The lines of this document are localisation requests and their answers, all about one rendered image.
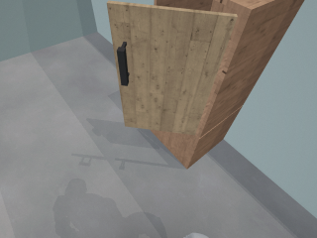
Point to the handle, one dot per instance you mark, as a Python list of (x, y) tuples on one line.
[(123, 65)]

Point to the cupboard door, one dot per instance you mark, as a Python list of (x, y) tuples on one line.
[(173, 57)]

